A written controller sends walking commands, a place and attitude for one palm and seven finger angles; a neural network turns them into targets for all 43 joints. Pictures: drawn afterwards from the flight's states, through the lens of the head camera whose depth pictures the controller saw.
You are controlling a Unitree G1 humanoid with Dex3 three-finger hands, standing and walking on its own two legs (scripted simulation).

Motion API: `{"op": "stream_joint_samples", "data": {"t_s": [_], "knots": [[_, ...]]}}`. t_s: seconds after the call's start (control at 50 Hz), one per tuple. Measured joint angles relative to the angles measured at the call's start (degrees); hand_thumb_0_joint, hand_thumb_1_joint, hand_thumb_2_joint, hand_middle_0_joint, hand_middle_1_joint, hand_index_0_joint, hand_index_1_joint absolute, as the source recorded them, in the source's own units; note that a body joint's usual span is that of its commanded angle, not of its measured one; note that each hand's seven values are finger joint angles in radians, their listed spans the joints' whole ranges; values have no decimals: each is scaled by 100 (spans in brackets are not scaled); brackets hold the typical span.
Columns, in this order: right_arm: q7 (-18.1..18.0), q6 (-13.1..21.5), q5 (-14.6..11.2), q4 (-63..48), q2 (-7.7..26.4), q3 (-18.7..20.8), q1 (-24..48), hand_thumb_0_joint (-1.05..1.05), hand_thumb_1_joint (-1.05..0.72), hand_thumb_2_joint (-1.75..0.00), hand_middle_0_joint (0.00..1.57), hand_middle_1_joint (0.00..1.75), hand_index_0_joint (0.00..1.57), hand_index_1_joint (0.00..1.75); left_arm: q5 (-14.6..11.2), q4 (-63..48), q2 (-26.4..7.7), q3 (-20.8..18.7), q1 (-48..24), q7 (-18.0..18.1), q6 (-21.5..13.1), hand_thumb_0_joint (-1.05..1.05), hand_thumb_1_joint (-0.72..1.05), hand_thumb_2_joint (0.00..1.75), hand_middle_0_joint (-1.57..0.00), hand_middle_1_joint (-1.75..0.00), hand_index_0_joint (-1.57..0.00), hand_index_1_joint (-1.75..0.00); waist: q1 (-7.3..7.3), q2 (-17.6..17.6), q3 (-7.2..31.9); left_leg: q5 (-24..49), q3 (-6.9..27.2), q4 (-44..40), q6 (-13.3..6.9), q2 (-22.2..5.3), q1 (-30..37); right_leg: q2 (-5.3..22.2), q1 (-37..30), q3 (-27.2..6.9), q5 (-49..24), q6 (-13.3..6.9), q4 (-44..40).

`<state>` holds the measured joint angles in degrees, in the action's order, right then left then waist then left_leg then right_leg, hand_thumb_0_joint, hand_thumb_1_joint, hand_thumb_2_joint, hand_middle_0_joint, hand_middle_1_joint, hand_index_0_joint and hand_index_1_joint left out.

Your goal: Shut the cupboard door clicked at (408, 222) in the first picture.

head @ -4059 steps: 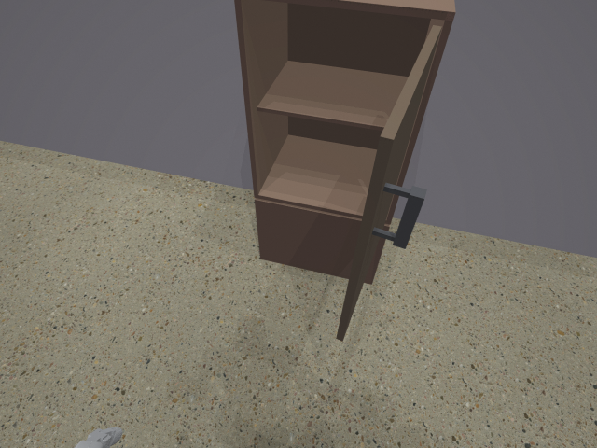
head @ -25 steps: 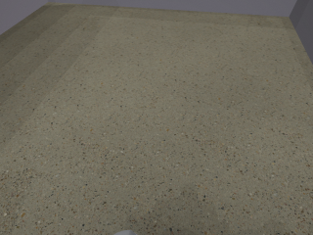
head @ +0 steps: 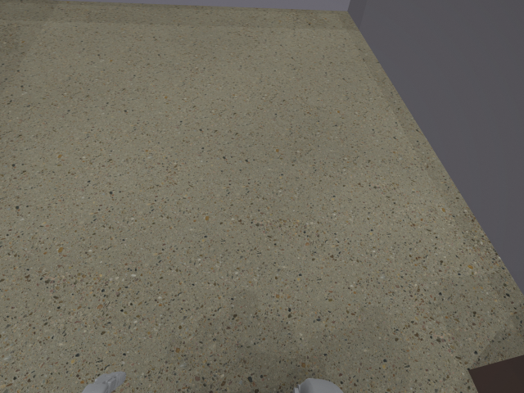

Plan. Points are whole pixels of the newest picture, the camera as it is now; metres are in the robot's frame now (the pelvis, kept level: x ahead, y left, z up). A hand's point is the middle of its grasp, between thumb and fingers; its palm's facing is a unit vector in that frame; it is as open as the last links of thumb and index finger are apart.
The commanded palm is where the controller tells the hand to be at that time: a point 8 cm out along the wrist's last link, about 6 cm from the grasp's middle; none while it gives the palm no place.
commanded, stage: turn to face it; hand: left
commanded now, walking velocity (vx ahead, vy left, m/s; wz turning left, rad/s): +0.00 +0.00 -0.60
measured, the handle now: out of the picture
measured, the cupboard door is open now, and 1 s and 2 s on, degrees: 2 2 2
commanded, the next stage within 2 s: none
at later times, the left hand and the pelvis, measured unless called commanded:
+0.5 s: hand out of the picture +0.13 +0.15 -0.17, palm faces -0.25 -0.94 -0.22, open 7.4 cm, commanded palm none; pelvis +0.01 -0.02 -0.01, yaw -17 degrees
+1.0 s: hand (216, 331) +0.24 +0.09 -0.16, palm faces -0.56 -0.79 -0.25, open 7.4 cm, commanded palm none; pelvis +0.02 -0.02 -0.01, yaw -36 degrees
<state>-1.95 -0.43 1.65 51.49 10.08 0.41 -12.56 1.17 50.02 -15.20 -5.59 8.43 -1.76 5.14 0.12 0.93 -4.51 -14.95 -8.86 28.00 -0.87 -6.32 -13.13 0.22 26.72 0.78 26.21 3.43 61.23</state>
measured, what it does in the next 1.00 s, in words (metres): steps on the spot, turning right: right foot, then left foot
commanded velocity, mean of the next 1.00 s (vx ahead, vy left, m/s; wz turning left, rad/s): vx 0.00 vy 0.00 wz -0.60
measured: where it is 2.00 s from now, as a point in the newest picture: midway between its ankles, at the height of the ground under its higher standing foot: outside the picture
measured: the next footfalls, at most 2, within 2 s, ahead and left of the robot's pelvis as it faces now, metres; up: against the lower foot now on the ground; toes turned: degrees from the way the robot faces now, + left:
right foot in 0.20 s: +0.02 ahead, -0.15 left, +0.00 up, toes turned -12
left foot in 0.58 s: +0.11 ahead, +0.08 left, +0.00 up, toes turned -17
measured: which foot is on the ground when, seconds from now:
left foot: down 0.00-0.20, up 0.22-0.56, down 0.58-1.00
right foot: up 0.00-0.18, down 0.20-0.58, up 0.60-1.00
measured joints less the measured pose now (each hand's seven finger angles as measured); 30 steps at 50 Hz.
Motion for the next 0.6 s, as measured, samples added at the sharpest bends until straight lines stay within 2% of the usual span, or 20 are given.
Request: {"op": "stream_joint_samples", "data": {"t_s": [0.08,0.14,0.2,0.22,0.26,0.3,0.34,0.42,0.52,0.56,0.58,0.6], "knots": [[33,-10,-1,79,73,73,-70,0,-90,-90,20,30,21,30,4,-46,29,11,-83,-20,16,1,91,90,-19,-30,-19,-30,50,-112,-33,-53,-278,9,57,-153,87,133,-276,145,-105,-22,-787],[70,-37,-1,136,180,145,-118,0,-90,-90,20,30,21,30,5,-66,84,50,-124,-27,-7,1,91,90,-19,-30,-19,-30,115,-212,-45,-193,-473,221,139,-282,71,136,-615,255,-196,-103,-1545],[104,-82,-38,165,308,217,-223,0,-90,-90,20,30,21,30,13,-139,104,106,-87,-41,-107,1,91,90,-19,-30,-19,-30,137,-243,22,-481,-645,736,276,-400,-84,127,-1158,333,-973,-263,-2723],[110,-124,-59,186,366,244,-218,0,-90,-90,20,30,21,30,32,-137,124,116,-75,-15,-184,0,91,90,-20,-30,-19,-30,110,-262,45,-850,-560,1153,353,-404,-265,102,-1169,283,-808,-328,-2803],[82,-277,-80,221,507,288,-108,0,-90,-90,20,30,21,30,15,-104,236,182,-60,49,-255,0,91,90,-20,-30,-20,-30,109,-402,-16,-1436,8,2293,426,-243,-742,0,-1060,212,-667,-414,-2614],[60,-346,-90,220,572,309,-6,0,-91,-90,20,30,21,30,7,-89,318,223,28,105,-267,0,90,90,-20,-30,-20,-30,105,-424,-38,-1394,354,3170,484,-41,-1159,-42,-1088,114,-774,-438,-2746],[69,-341,-90,177,574,307,104,0,-91,-90,20,30,20,30,-3,-57,351,241,122,149,-256,0,90,90,-20,-30,-20,-30,92,-363,-59,-1106,504,3532,556,62,-1431,-74,-1150,-14,-947,-441,-2978],[105,-291,-90,21,492,283,264,0,-91,-90,20,30,20,30,3,28,348,260,274,161,-238,0,90,90,-20,-30,-20,-30,58,-185,-46,-754,671,3164,632,167,-1557,-127,-1199,-247,-1132,-438,-3264],[97,-231,-128,-99,373,233,422,0,-91,-90,20,30,20,30,35,100,308,237,399,138,-210,1,90,90,-20,-30,-20,-30,-80,6,10,-829,750,1939,601,334,-1145,-206,-1105,-564,-1122,-348,-3207],[81,-166,-154,-143,323,196,462,0,-91,-90,20,30,20,30,25,131,268,207,439,142,-182,1,90,90,-20,-30,-20,-30,-120,89,51,-533,737,1103,565,422,-785,-243,-996,-718,-1041,-267,-3035],[72,-108,-152,-179,319,169,449,0,-91,-90,20,30,20,30,3,135,253,191,473,143,-153,1,90,90,-20,-30,-20,-30,-120,82,104,-308,734,601,494,407,-581,-299,-903,-771,-969,-218,-2890],[56,-53,-129,-179,270,150,461,0,-91,-90,20,30,20,30,-27,162,206,167,448,137,-115,1,90,90,-20,-30,-20,-30,-116,156,102,-229,669,565,328,430,-576,-301,-763,-811,-640,-216,-2573]]}}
